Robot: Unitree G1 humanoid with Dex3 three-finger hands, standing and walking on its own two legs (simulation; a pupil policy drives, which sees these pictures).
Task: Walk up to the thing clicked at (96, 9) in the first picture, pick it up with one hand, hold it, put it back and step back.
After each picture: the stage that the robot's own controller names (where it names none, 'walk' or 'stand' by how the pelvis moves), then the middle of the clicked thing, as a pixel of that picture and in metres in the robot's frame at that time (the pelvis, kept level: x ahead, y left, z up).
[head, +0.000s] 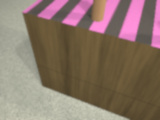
stand; out of the picture +0.82 -0.08 +0.13
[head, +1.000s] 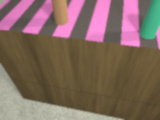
walk; out of the picture +0.73 +0.15 +0.15
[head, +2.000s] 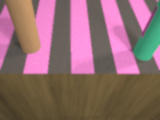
stand; (23, 19) +0.48 +0.20 +0.17
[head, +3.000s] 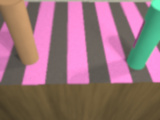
stand; (22, 34) +0.47 +0.22 +0.13
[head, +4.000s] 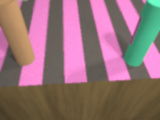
stand; (16, 34) +0.46 +0.23 +0.14
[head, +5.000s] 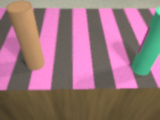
stand; (29, 40) +0.46 +0.20 +0.13
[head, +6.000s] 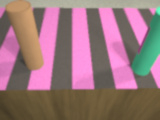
stand; (28, 40) +0.46 +0.20 +0.13
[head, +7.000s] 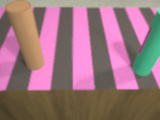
rise first; (28, 40) +0.45 +0.20 +0.13
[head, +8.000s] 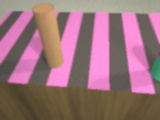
rise first; (50, 39) +0.48 +0.17 +0.13
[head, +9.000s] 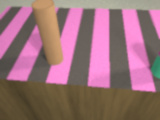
go down; (50, 36) +0.48 +0.17 +0.13
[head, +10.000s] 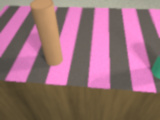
go down; (49, 36) +0.47 +0.17 +0.13
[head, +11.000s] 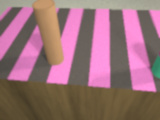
go down; (50, 36) +0.48 +0.16 +0.13
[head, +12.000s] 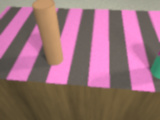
go down; (50, 36) +0.48 +0.16 +0.13
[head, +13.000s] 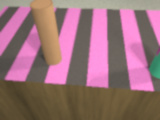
go down; (48, 36) +0.48 +0.17 +0.13
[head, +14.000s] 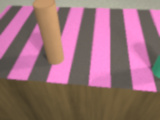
go down; (51, 35) +0.48 +0.16 +0.13
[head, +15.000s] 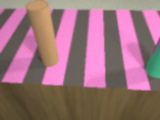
go down; (45, 37) +0.48 +0.17 +0.13
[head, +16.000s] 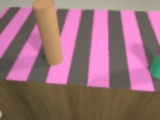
go down; (50, 36) +0.48 +0.17 +0.13
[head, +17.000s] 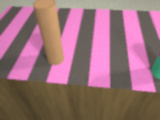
go down; (51, 35) +0.48 +0.16 +0.13
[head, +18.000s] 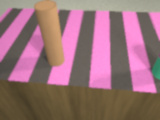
go down; (51, 37) +0.48 +0.16 +0.13
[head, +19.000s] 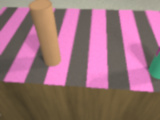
go down; (47, 37) +0.48 +0.17 +0.13
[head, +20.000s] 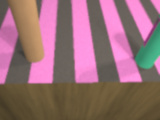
go down; (29, 30) +0.48 +0.15 +0.14
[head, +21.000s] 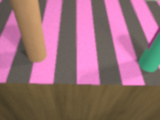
close in; (31, 29) +0.47 +0.15 +0.15
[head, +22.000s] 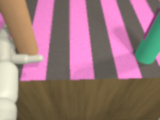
close; (19, 24) +0.47 +0.18 +0.17
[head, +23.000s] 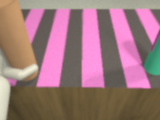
lift; (15, 44) +0.34 +0.18 +0.24
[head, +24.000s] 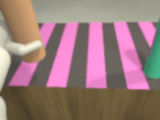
lift; (19, 16) +0.33 +0.16 +0.34
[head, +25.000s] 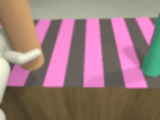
hold; (18, 25) +0.33 +0.16 +0.31
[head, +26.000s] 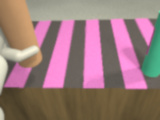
crouch; (15, 22) +0.33 +0.16 +0.32
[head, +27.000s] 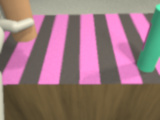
crouch; out of the picture +0.41 +0.17 +0.34
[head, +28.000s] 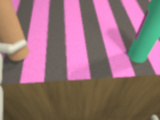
lower; (5, 21) +0.47 +0.19 +0.19
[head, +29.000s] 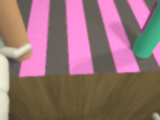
lower; (10, 25) +0.46 +0.18 +0.17
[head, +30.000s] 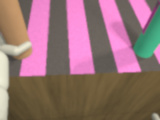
lower; (11, 22) +0.46 +0.18 +0.18
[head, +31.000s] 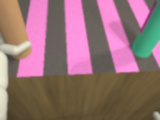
lower; (10, 22) +0.47 +0.18 +0.17
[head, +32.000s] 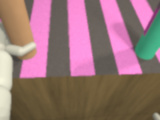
loosen; (16, 23) +0.46 +0.17 +0.17
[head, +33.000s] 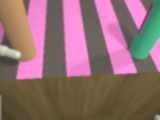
withdraw; (16, 26) +0.46 +0.16 +0.17
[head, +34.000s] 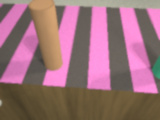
sink last; (48, 39) +0.44 +0.15 +0.15
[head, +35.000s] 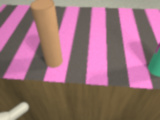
stand; (49, 37) +0.46 +0.15 +0.14
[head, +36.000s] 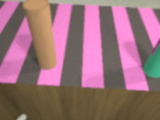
stand; (43, 38) +0.45 +0.15 +0.14
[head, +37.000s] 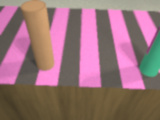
stand; (40, 40) +0.45 +0.16 +0.14
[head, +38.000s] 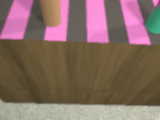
walk; out of the picture +0.59 +0.13 +0.15
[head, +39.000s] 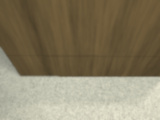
walk; out of the picture +0.88 +0.15 +0.15
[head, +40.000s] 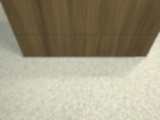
stand; out of the picture +1.23 +0.21 +0.16
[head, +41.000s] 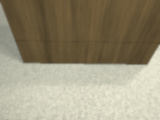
stand; out of the picture +1.17 +0.14 +0.15
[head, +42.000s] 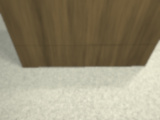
stand; out of the picture +1.17 +0.16 +0.13
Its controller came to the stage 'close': yes
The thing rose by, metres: 0.21
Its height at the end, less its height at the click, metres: +0.00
